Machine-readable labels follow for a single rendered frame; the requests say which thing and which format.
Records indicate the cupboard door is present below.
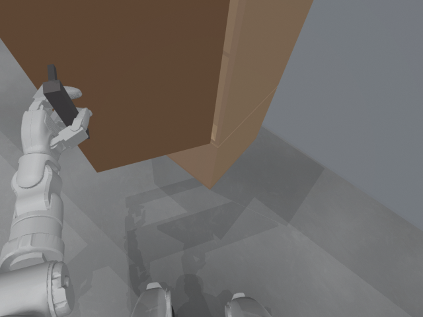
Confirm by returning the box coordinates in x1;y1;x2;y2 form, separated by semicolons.
0;0;230;172

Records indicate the left robot hand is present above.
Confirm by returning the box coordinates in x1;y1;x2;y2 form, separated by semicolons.
21;85;93;161

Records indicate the handle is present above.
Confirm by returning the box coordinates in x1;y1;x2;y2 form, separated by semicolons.
42;64;90;139

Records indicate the robot left shin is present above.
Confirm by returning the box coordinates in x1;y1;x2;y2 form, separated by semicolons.
146;282;162;290

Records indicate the left robot thigh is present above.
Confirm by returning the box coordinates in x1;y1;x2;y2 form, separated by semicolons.
131;287;173;317

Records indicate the robot left forearm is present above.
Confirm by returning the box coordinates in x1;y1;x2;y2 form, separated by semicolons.
0;153;65;274

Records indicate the robot left upper arm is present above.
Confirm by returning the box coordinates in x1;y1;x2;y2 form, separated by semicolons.
0;260;75;317

